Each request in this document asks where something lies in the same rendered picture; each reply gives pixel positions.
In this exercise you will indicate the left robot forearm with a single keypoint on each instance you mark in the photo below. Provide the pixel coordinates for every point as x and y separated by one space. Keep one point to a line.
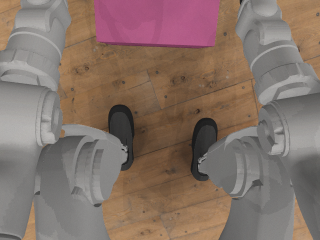
36 43

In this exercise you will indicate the robot left upper arm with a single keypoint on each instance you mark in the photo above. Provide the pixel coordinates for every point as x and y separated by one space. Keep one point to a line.
30 118

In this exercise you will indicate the robot left shin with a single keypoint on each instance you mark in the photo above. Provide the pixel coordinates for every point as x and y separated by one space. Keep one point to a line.
113 143

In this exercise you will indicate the carton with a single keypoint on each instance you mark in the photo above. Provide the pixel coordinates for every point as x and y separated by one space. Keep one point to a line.
157 23

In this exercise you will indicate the right robot forearm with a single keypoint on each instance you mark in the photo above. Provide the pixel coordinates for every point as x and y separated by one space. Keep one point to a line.
273 57

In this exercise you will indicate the left robot foot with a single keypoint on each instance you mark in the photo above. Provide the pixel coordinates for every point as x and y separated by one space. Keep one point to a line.
121 125

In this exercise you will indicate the robot right upper arm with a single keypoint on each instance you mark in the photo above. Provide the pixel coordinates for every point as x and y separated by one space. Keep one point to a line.
290 128

